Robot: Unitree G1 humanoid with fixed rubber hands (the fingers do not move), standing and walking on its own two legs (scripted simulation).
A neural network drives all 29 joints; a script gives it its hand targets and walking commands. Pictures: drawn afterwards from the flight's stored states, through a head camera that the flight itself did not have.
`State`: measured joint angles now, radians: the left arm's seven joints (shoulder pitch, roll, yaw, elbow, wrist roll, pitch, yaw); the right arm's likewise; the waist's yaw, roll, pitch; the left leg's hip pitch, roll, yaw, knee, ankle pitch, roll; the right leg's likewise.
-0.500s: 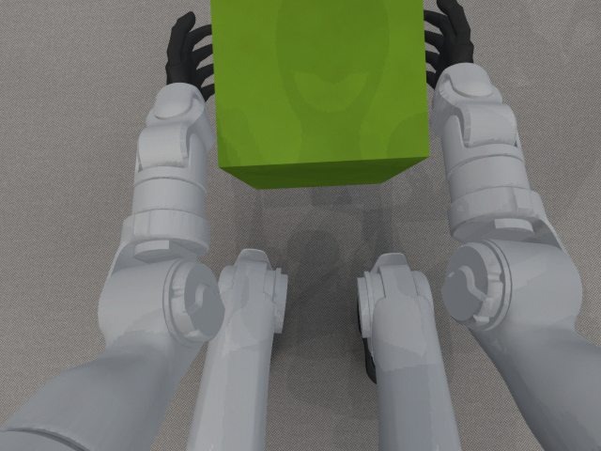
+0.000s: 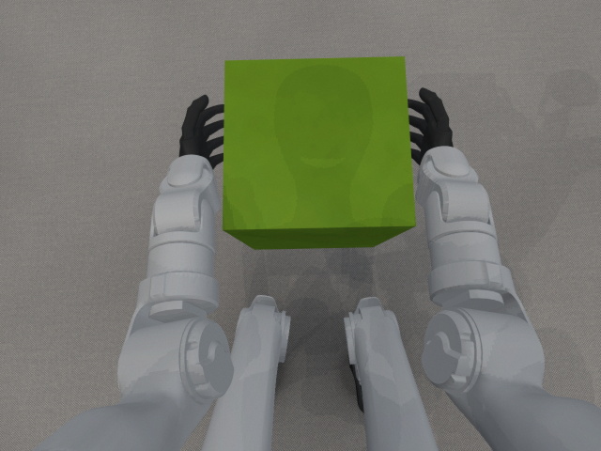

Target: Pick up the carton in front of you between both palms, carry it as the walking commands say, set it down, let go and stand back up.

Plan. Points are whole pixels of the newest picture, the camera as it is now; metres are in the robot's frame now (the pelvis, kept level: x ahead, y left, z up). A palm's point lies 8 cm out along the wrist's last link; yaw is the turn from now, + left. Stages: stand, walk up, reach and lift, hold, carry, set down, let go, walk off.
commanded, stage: reach and lift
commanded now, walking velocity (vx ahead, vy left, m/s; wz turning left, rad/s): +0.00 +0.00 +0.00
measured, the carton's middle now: (314, 172) +0.47 +0.01 -0.12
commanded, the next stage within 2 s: hold in 2.00 s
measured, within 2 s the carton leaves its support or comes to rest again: neither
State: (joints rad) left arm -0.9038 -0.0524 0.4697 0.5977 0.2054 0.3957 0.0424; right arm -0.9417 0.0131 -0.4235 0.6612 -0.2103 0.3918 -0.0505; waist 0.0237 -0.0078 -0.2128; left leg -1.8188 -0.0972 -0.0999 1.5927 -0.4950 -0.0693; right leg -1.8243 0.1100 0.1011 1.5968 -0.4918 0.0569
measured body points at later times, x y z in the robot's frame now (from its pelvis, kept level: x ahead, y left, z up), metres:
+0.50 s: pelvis +0.05 +0.00 +0.14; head +0.17 +0.00 +0.58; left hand +0.43 +0.16 +0.10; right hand +0.43 -0.15 +0.10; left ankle +0.09 +0.14 -0.51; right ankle +0.09 -0.13 -0.51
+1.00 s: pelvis +0.09 +0.00 +0.23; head +0.06 +0.01 +0.68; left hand +0.39 +0.15 +0.24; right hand +0.39 -0.15 +0.24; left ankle +0.09 +0.14 -0.51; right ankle +0.09 -0.13 -0.51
